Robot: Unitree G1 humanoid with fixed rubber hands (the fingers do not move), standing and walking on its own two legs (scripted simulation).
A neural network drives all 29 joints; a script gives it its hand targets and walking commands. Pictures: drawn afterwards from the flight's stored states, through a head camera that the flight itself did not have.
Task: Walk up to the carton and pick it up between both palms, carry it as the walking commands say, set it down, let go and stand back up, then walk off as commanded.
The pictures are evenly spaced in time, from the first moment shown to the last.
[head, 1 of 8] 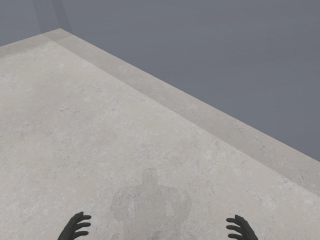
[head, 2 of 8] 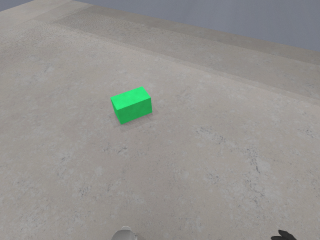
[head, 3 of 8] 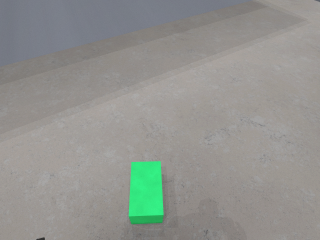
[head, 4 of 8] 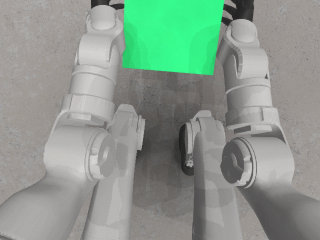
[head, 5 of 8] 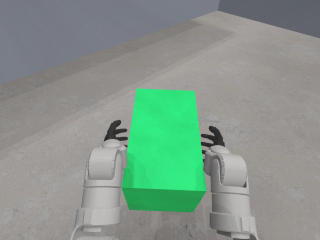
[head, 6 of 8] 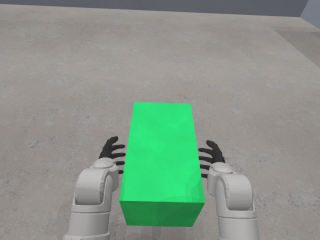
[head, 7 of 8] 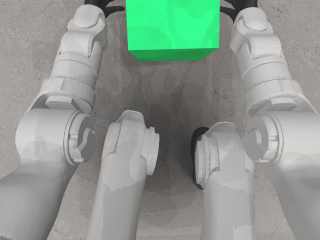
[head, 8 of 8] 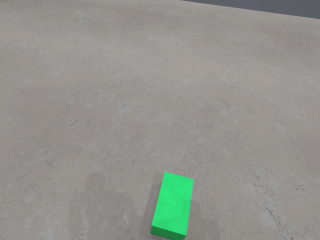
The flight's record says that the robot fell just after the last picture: no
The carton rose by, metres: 0.73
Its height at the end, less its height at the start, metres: +0.00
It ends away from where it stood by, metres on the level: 0.72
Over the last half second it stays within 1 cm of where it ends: yes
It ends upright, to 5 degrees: yes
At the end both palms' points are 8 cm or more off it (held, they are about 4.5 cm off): yes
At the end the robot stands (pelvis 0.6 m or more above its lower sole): yes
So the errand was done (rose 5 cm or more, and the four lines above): yes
